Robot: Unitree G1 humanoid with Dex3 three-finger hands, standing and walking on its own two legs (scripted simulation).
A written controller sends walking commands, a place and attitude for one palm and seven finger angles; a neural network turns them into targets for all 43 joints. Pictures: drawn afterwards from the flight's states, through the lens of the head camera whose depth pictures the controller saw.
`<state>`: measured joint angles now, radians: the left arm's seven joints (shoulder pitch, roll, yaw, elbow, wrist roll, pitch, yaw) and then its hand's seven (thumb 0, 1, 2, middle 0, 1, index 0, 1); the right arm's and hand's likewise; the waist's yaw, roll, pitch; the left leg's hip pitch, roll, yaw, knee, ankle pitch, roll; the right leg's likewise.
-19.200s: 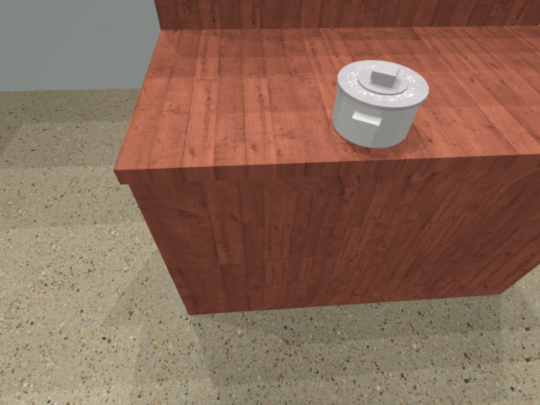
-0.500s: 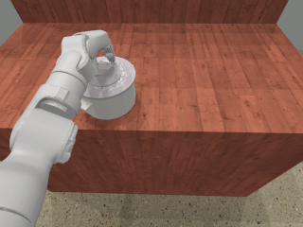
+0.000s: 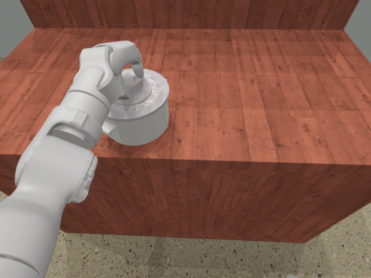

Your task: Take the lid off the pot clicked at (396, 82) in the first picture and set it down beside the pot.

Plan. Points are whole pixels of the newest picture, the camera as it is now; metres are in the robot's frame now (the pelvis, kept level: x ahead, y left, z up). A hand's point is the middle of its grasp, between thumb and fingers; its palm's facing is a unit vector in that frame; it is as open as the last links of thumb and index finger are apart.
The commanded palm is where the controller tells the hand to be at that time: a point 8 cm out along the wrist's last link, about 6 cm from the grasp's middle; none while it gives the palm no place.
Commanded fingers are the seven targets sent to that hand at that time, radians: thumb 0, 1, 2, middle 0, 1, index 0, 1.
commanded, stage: close the fingers and squeeze the knob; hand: left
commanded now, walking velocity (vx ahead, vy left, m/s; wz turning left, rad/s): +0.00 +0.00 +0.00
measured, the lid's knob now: (128, 84) +0.50 +0.10 +0.15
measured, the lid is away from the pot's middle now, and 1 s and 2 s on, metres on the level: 0.00 0.00 0.01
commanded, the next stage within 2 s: lift the lid straight up in 1.18 s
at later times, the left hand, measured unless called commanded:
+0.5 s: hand (118, 83) +0.48 +0.12 +0.17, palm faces -0.35 -0.06 -0.93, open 8.3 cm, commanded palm +0.47 +0.12 +0.23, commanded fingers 0.00 0.32 0.82 -0.70 -1.04 -0.70 -1.04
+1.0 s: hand (118, 86) +0.47 +0.12 +0.17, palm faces -0.37 -0.04 -0.93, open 8.2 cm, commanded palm +0.47 +0.11 +0.23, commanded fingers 0.00 0.56 0.95 -0.89 -1.12 -0.65 -1.01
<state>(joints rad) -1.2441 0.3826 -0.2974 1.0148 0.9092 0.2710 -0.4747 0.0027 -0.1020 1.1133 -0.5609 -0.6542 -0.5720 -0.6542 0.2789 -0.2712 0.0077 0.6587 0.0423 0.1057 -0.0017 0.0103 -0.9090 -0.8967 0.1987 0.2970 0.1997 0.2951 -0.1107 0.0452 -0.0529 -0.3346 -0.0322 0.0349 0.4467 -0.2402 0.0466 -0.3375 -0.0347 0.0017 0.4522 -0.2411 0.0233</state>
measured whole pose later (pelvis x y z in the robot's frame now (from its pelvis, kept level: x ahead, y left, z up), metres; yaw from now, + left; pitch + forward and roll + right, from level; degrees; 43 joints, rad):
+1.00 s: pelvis +0.00 +0.00 +0.00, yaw +0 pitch +6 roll +0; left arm -1.20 0.38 -0.33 0.96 0.90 0.28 -0.49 0.05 0.28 0.83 -0.79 -1.08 -0.50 -0.93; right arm 0.28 -0.28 0.00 0.67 0.04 0.10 0.00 0.01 -0.91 -0.90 0.20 0.30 0.20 0.30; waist -0.09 0.05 -0.04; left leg -0.31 -0.04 0.03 0.44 -0.23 0.05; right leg -0.31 -0.04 -0.01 0.45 -0.24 0.02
